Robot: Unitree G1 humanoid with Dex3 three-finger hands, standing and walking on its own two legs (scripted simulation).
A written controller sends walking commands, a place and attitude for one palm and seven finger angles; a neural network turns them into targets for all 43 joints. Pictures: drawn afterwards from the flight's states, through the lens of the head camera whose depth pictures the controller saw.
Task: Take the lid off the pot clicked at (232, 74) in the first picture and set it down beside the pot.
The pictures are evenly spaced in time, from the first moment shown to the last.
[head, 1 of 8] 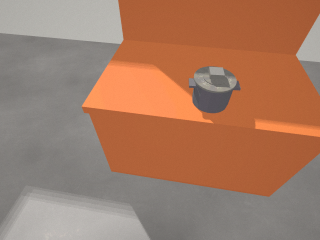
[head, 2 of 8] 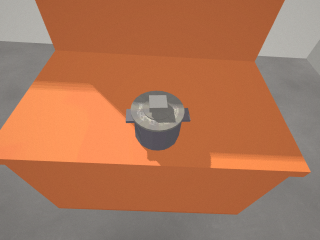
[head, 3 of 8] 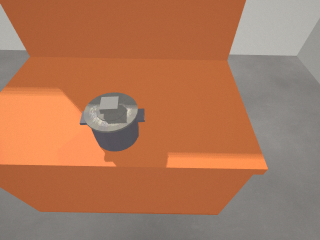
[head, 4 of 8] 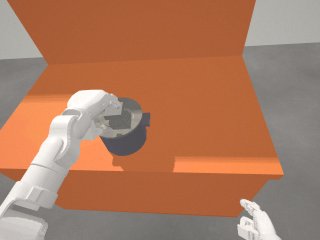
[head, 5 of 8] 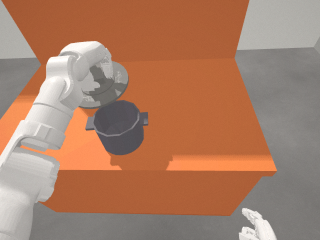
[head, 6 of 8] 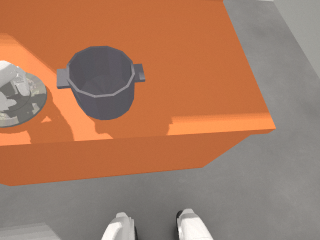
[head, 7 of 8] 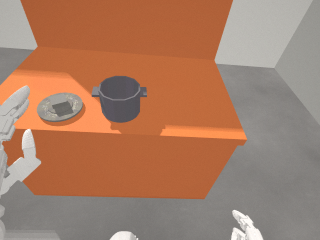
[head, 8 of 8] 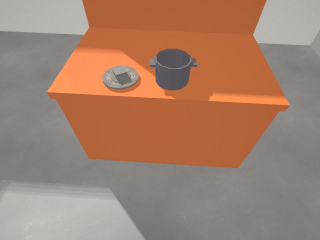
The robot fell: no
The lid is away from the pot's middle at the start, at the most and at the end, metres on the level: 0.00 0.24 0.24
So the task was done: yes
